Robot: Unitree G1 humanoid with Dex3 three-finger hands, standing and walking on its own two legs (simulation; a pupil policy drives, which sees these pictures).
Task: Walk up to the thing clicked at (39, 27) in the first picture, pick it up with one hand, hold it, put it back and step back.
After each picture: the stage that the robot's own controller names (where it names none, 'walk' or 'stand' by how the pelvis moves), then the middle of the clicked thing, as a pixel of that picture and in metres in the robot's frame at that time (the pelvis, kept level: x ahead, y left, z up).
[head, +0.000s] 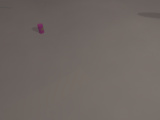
stand; (40, 28) +1.61 +0.53 -0.72
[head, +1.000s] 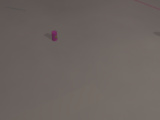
walk; (54, 35) +1.53 +0.26 -0.70
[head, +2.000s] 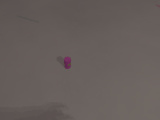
walk; (67, 62) +1.00 +0.15 -0.71
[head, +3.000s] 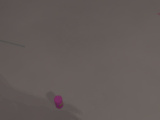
walk; (58, 102) +0.60 +0.19 -0.70
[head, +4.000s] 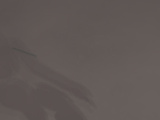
stand; out of the picture +0.38 +0.17 -0.70
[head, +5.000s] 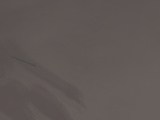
stand; out of the picture +0.34 +0.14 -0.73
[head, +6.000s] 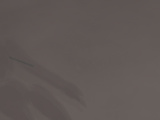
stand; out of the picture +0.34 +0.16 -0.73
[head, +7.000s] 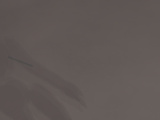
stand; out of the picture +0.33 +0.16 -0.73
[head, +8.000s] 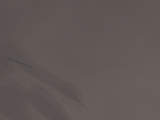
stand; out of the picture +0.33 +0.16 -0.73
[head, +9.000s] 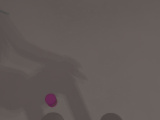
go down; (51, 100) +0.37 +0.17 -0.55
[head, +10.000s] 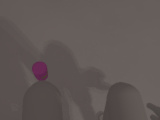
go down; (40, 71) +0.41 +0.20 -0.32
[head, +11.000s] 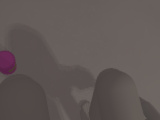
close in; (6, 63) +0.40 +0.23 -0.24
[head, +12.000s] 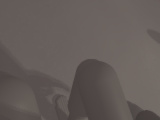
close; out of the picture +0.40 +0.25 -0.22
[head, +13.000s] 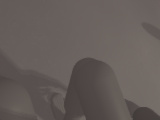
close; out of the picture +0.39 +0.26 -0.22
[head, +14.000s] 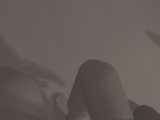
lift; out of the picture +0.35 +0.24 -0.23
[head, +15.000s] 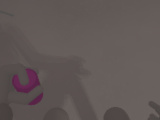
lift; (29, 88) +0.31 +0.18 +0.00
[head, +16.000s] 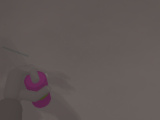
hold; (38, 90) +0.32 +0.16 +0.02
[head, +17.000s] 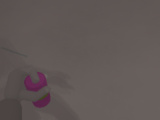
hold; (38, 90) +0.32 +0.17 +0.01
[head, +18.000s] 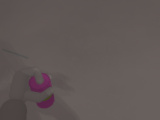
hold; (42, 91) +0.32 +0.15 +0.01
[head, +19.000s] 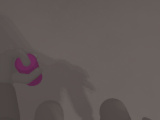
crouch; (30, 70) +0.38 +0.19 -0.08
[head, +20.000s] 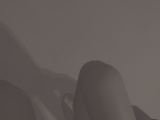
lower; out of the picture +0.41 +0.27 -0.22
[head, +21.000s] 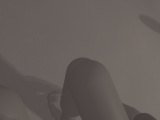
lower; out of the picture +0.42 +0.28 -0.22
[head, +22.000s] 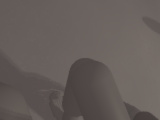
lower; out of the picture +0.42 +0.28 -0.22
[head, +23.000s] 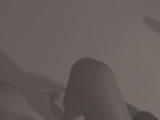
lower; out of the picture +0.42 +0.28 -0.22
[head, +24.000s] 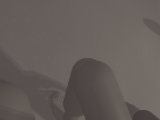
loosen; out of the picture +0.41 +0.28 -0.22
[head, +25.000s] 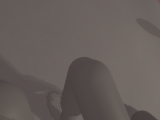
withdraw; out of the picture +0.40 +0.26 -0.23
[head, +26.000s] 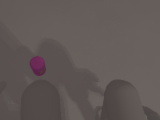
walk; (38, 66) +0.43 +0.20 -0.33
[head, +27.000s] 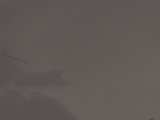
stand; out of the picture +0.35 +0.15 -0.66
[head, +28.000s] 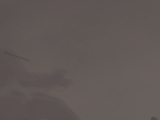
stand; out of the picture +0.38 +0.17 -0.66
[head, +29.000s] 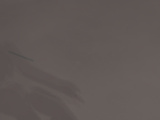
stand; out of the picture +0.38 +0.16 -0.69
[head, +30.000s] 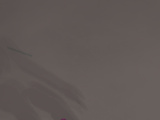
stand; out of the picture +0.40 +0.15 -0.71
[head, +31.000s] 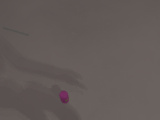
walk; (64, 97) +0.51 +0.17 -0.69
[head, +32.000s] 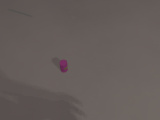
walk; (63, 66) +0.81 +0.16 -0.69
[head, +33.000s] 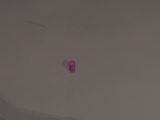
walk; (72, 66) +1.00 +0.16 -0.71
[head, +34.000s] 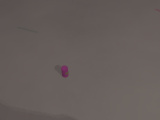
stand; (64, 71) +0.97 +0.20 -0.73
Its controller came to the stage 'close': yes
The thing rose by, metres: 0.72
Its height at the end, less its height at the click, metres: +0.00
